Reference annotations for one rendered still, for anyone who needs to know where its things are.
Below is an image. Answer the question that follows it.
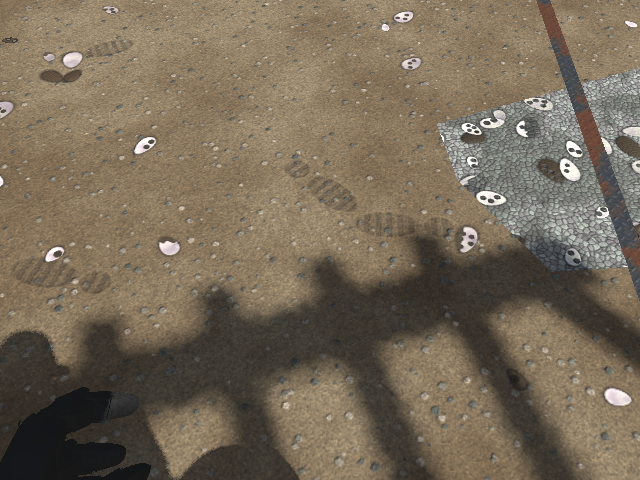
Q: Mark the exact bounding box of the robot left hand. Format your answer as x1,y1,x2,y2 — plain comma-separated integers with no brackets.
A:
0,387,151,480

